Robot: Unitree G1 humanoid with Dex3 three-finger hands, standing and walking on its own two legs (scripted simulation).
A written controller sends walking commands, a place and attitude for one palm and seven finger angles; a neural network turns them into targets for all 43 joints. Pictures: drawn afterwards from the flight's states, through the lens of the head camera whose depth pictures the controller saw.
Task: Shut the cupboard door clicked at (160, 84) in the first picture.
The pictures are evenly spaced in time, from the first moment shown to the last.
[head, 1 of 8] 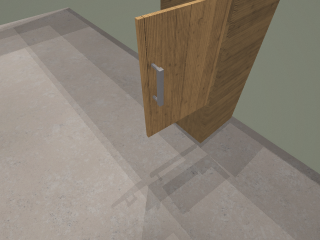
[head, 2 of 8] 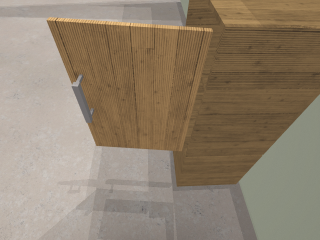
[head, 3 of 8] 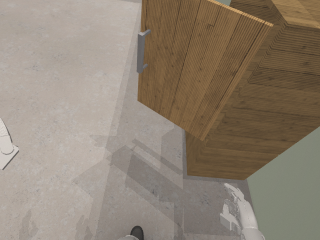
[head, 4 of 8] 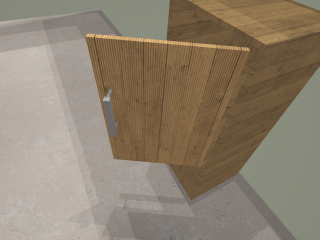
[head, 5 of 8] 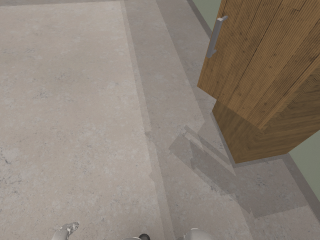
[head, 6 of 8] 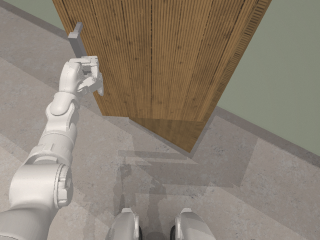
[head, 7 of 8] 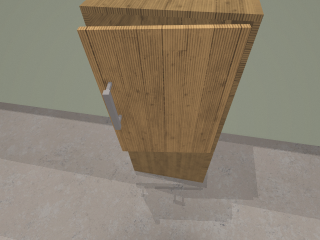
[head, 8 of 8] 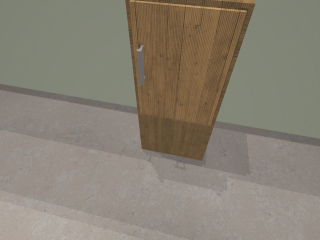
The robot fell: no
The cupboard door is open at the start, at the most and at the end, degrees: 84 84 0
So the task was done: yes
